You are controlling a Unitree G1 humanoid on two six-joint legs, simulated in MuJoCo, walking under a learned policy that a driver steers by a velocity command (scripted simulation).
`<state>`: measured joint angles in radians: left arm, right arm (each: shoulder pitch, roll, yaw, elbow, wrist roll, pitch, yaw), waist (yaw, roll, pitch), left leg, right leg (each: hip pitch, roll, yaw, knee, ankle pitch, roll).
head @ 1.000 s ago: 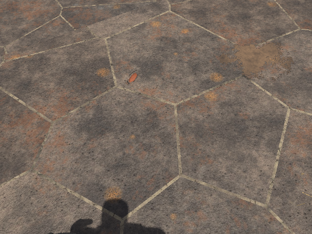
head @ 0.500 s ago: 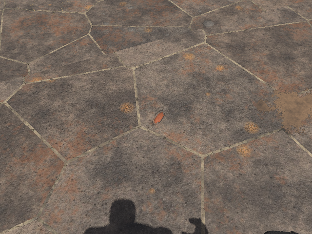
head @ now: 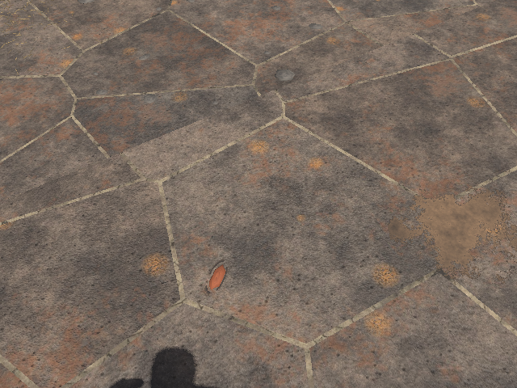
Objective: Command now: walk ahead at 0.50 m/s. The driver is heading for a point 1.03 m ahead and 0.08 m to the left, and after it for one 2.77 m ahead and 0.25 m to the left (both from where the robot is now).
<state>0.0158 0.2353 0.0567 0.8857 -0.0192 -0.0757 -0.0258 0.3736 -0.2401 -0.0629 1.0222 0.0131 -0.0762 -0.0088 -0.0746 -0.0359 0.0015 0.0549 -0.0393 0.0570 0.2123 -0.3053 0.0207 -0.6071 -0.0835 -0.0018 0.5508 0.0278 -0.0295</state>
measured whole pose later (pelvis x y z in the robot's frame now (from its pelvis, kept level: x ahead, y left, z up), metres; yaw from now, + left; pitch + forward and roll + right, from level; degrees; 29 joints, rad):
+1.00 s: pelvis +0.56 +0.02 +0.01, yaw +0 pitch +1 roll +1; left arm 0.06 0.26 0.07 0.91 -0.01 -0.07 0.00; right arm 0.35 -0.23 -0.06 1.00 0.00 -0.09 0.00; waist -0.06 -0.04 0.00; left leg -0.03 -0.06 0.06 0.20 -0.20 0.05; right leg -0.68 -0.13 0.03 0.68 0.05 -0.01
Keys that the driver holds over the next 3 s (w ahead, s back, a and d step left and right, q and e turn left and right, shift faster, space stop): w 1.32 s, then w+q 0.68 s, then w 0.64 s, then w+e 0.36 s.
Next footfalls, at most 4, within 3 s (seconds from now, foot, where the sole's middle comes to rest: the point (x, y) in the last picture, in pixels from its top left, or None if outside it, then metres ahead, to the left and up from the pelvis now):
0.08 right None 0.22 -0.13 -0.77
0.62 left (211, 372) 0.54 0.11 -0.77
1.16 right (291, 263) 0.84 -0.13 -0.77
1.76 left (195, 181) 1.19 0.15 -0.77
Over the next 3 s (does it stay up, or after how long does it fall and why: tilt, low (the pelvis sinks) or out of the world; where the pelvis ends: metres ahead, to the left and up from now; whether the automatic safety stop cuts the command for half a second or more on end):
stays up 1.68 0.32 -0.15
